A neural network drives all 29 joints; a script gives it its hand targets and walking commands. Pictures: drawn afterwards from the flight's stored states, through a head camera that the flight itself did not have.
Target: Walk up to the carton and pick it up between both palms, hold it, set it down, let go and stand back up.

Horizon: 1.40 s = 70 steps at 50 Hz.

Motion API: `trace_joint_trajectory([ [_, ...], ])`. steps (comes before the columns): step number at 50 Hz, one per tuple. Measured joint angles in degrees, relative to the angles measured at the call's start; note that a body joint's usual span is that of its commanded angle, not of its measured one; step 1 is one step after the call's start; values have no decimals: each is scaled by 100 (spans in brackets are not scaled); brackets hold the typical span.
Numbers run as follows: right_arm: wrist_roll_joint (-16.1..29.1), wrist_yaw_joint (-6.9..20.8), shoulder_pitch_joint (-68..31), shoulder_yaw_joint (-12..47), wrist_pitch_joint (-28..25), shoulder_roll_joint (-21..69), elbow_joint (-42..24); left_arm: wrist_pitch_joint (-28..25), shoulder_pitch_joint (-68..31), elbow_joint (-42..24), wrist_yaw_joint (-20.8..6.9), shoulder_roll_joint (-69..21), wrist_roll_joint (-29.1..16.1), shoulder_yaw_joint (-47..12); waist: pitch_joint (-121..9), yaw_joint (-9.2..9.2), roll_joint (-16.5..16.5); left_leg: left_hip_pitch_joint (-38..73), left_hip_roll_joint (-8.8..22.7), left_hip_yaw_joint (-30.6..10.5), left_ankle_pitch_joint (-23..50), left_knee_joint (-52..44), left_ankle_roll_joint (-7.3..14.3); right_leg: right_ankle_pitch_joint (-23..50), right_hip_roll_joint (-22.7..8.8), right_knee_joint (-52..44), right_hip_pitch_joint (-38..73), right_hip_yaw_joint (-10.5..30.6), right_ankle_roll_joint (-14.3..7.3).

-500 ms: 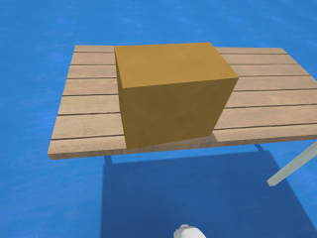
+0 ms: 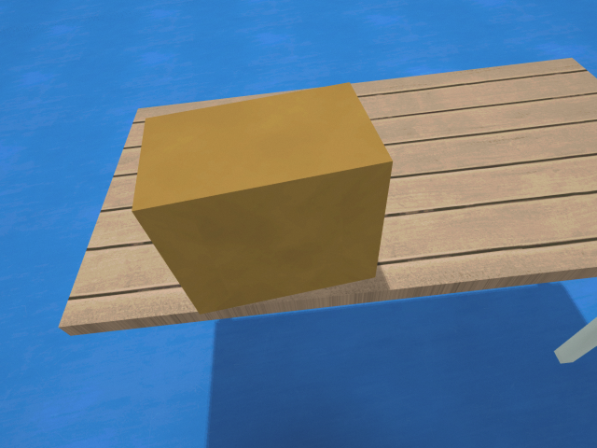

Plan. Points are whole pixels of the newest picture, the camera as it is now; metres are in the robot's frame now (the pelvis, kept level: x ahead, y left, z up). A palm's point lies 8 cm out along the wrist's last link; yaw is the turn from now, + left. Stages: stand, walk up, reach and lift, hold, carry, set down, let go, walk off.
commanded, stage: walk up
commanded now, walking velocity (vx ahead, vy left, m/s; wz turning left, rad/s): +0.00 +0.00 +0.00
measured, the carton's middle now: (270, 204) +0.49 +0.06 +0.03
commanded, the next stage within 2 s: none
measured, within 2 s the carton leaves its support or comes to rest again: neither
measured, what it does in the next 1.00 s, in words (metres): steps on the spot: left foot, then right foot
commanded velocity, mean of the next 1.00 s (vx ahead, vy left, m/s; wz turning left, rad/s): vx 0.07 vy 0.05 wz -0.01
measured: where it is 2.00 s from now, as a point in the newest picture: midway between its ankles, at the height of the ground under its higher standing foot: outside the picture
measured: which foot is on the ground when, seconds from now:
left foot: up 0.00-0.14, down 0.16-0.84, up 0.86-1.00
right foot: down 0.00-0.60, up 0.62-0.74, down 0.76-1.00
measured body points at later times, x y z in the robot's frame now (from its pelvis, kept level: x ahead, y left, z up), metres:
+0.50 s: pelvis -0.05 -0.01 +0.00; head -0.07 -0.02 +0.45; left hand -0.03 +0.25 -0.15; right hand -0.07 -0.22 -0.17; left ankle -0.08 +0.11 -0.72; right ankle +0.04 -0.05 -0.74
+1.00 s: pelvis -0.08 +0.01 +0.01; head -0.10 -0.01 +0.46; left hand -0.19 +0.22 -0.14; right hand -0.03 -0.22 -0.15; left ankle -0.08 +0.14 -0.68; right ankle -0.11 -0.10 -0.74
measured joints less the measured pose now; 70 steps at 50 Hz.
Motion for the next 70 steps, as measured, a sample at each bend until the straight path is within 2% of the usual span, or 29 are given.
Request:
trace_joint_trajectory([
  [7,10,-77,-39,108,-43,186,200,116,16,139,54,119,36,-23,-89,30,-264,643,-17,34,67,-1270,150,55,275,57,-168,-225,-179],
  [10,24,-90,-5,186,-145,428,333,210,-26,177,56,302,14,55,-92,47,-713,985,-155,166,309,-1845,132,112,153,63,-117,-137,-168],
  [12,23,-74,175,240,-219,517,391,270,1,190,45,367,-36,109,-227,50,-880,1145,-218,183,513,-2159,105,208,114,-132,2,-104,-165],
  [15,15,-73,420,248,-248,485,564,293,64,172,-4,342,-66,123,-391,138,-818,1325,-246,208,640,-2374,112,318,109,-317,163,-65,-125],
  [18,17,-102,538,212,-213,367,617,290,144,152,-46,309,-17,144,-501,178,-603,1296,-258,269,598,-2276,118,349,92,-275,147,-13,-140],
  [20,-11,-79,589,166,-165,287,557,331,148,139,-13,333,22,181,-546,120,-436,985,-221,295,279,-1746,111,386,57,-252,61,-76,-130],
  [23,-70,0,674,149,-140,297,463,399,124,165,51,479,17,265,-546,71,-387,668,-132,452,36,-1168,218,556,-6,-391,6,-102,-118],
  [26,-92,66,838,216,-265,415,414,444,146,239,69,594,-36,313,-571,-36,-406,794,21,481,439,-1676,380,768,70,-599,-56,-124,-90],
  [27,-100,61,913,234,-306,454,420,459,131,251,63,603,-49,321,-560,-80,-398,858,62,456,550,-1907,380,809,102,-600,-111,-161,-88],
  [28,-110,46,965,251,-328,527,473,476,99,267,51,623,-63,332,-515,-110,-492,870,35,475,643,-1995,257,831,65,-574,-150,-144,-81],
  [30,-125,13,1149,296,-341,643,543,510,94,277,8,609,-87,332,-473,-114,-678,969,-37,569,828,-2223,130,602,13,-514,-189,-21,18],
  [31,-119,-2,1284,309,-345,663,558,528,125,271,-28,566,-96,324,-512,-128,-706,1000,-54,576,889,-2349,136,223,12,-382,-252,27,144],
  [33,-107,-54,1527,296,-335,642,631,566,201,262,-126,441,-55,300,-611,-227,-654,1011,-75,486,1041,-2559,200,-517,-2,465,-422,202,351],
  [35,-110,-106,1660,284,-320,582,745,559,300,269,-208,310,8,241,-718,-264,-554,1019,-90,398,1227,-2761,191,-663,-30,1187,-369,480,376],
  [38,-81,-113,1596,262,-328,514,788,394,560,310,-221,173,53,182,-894,-16,-590,913,-208,543,1298,-2841,157,-284,-267,818,153,870,447],
  [39,-67,-102,1472,264,-342,518,763,329,645,352,-195,162,52,175,-898,71,-682,837,-268,658,1265,-2765,146,-575,-334,403,354,1003,508],
  [40,-50,-90,1298,264,-363,500,735,284,665,463,-156,106,51,174,-848,121,-654,768,-234,716,1223,-2659,132,-848,-306,177,441,1054,528],
  [41,-43,-79,1145,255,-385,467,672,260,666,553,-126,25,56,166,-763,101,-529,727,-151,676,1085,-2527,125,-791,-233,104,490,1002,523],
  [43,-101,-19,1026,215,-381,415,445,215,765,550,-77,-57,77,189,-726,24,-376,396,-96,561,296,-1753,83,-690,-218,137,507,807,511],
  [44,-161,29,998,197,-346,392,359,207,844,540,-46,-49,79,218,-779,48,-373,150,-101,573,153,-1232,36,-703,-251,143,496,759,500],
  [47,-240,204,755,90,-280,251,185,172,1172,594,9,24,108,305,-903,298,-442,-377,-62,615,470,-153,-74,-410,-315,-178,586,915,498],
  [49,-241,268,544,15,-347,107,54,123,1414,688,29,43,121,336,-940,363,-414,-596,12,498,683,147,-107,-272,-338,-441,712,995,576],
  [53,-172,275,285,-81,-447,-90,-169,69,1742,811,-6,78,128,360,-997,392,-316,-755,191,390,845,-127,-243,-278,-425,-699,899,1006,734],
  [57,-30,252,146,-69,-470,-77,-282,10,1776,815,-59,90,183,388,-907,436,-270,-511,291,476,975,-1228,-303,-485,-507,-607,990,897,926],
  [59,1,227,106,-30,-518,-18,-294,-5,1746,798,-88,83,183,393,-812,464,-285,-215,285,574,1103,-1871,-285,-729,-537,-327,963,853,1035],
  [61,-3,173,0,30,-600,203,-252,-4,1632,841,-93,137,148,378,-587,443,-636,-80,57,720,1285,-1903,55,-1068,-780,152,878,962,1084],
  [62,-8,142,-35,85,-646,324,-274,6,1577,831,-88,152,113,353,-483,450,-819,-17,-26,828,1201,-1865,190,-1185,-863,371,801,1071,1007],
  [65,-17,79,-38,199,-693,540,-374,124,1354,696,-38,84,-10,270,-307,331,-940,76,-27,916,993,-1800,367,-1715,-763,831,533,1014,872],
  [70,-31,-95,28,203,-677,657,-427,306,694,496,-20,131,4,223,-75,58,-1014,325,-217,964,1092,-2154,488,-1944,-586,1367,81,916,769],
])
